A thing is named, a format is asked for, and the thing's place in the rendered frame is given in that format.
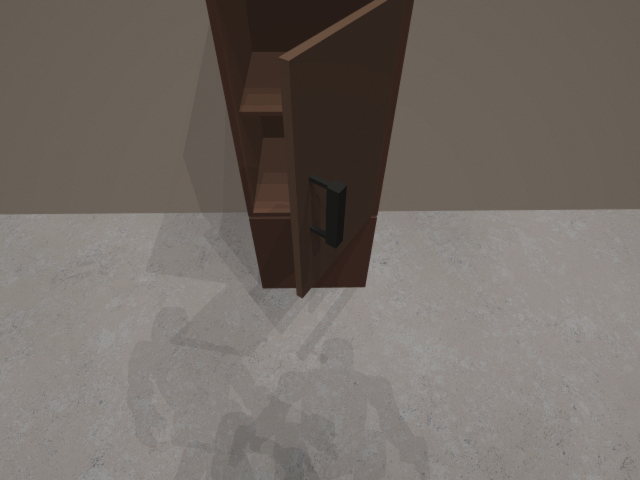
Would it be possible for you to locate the handle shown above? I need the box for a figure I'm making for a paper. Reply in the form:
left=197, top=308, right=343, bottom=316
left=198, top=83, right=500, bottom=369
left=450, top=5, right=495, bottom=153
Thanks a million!
left=309, top=174, right=347, bottom=249

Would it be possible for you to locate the cupboard door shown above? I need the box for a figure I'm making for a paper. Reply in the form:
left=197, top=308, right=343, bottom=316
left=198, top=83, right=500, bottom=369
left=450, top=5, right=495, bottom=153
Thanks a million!
left=278, top=0, right=405, bottom=299

